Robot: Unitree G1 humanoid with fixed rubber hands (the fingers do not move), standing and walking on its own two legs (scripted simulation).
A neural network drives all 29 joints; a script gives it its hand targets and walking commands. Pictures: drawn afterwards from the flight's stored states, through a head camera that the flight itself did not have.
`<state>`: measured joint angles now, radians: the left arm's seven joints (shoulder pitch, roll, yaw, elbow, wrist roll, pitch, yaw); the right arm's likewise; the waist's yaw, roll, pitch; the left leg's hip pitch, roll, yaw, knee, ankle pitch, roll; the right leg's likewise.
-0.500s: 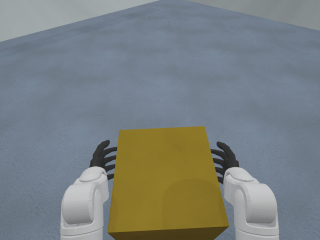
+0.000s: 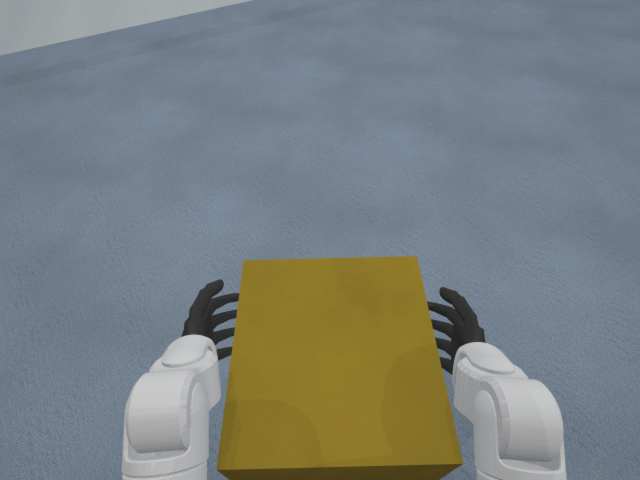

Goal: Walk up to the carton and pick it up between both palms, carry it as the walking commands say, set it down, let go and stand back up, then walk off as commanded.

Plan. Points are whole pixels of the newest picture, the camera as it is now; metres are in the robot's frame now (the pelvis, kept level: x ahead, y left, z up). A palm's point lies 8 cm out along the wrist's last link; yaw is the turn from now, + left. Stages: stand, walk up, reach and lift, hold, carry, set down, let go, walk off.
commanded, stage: carry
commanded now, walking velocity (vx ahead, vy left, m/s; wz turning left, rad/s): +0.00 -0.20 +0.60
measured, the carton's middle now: (332, 386) +0.25 -0.01 -0.01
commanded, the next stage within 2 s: none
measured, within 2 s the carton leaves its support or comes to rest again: neither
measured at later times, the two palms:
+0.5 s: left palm (244, 400) +0.21 +0.08 +0.09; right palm (509, 332) +0.27 -0.20 +0.08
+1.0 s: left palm (336, 422) +0.18 -0.01 +0.10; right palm (613, 342) +0.24 -0.29 +0.10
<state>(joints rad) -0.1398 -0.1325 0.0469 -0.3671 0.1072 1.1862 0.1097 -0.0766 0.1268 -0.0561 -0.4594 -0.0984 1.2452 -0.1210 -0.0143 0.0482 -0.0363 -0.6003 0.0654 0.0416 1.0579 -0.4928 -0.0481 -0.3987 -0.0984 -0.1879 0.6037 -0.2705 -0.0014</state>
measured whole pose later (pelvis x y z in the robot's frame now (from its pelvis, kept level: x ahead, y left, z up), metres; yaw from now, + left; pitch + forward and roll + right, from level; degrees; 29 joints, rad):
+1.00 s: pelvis -0.05 -0.22 +0.02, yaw +13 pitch +4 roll -4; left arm -0.20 -0.14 0.09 -0.41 0.10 1.21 0.13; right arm -0.12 0.13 -0.05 -0.44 -0.10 1.21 -0.11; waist 0.02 0.01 -0.01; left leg -0.33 0.20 0.24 0.50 -0.22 -0.01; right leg -0.57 -0.06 -0.07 0.94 -0.38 0.07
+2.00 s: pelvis -0.12 -0.52 -0.01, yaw -18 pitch +3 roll -1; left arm -0.16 -0.14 0.07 -0.36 0.12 1.20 0.10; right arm -0.10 0.13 -0.05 -0.43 -0.10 1.25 -0.13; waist -0.01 0.04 0.02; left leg -0.55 0.14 0.10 1.11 -0.53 -0.13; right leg -0.44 0.10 -0.10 0.62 -0.23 -0.12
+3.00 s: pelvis -0.38 -0.77 +0.01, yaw -53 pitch +4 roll -5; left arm -0.21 -0.14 0.09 -0.37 0.11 1.22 0.12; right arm -0.13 0.13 -0.07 -0.42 -0.11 1.22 -0.10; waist 0.00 0.04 -0.07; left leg -0.34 0.31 0.22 0.54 -0.23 -0.10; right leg -0.50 -0.04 -0.05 0.79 -0.38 0.06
